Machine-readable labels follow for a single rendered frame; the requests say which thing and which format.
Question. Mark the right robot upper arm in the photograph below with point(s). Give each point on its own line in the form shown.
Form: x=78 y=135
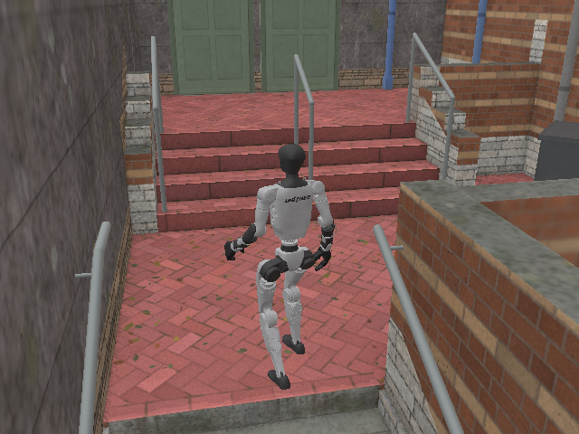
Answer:
x=325 y=219

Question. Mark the robot head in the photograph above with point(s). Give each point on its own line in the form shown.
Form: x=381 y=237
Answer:
x=291 y=158

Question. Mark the robot right forearm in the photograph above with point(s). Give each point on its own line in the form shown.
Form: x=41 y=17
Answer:
x=327 y=237

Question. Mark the robot left forearm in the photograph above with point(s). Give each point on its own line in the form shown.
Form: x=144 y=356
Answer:
x=245 y=240

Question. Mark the left robot upper arm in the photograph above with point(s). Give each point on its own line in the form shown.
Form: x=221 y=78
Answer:
x=265 y=196

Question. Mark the robot left hand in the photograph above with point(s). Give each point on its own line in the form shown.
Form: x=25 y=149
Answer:
x=229 y=253

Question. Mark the robot right hand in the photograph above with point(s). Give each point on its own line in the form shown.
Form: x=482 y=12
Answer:
x=326 y=257

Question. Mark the left robot foot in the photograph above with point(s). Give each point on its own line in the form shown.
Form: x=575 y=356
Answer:
x=283 y=382

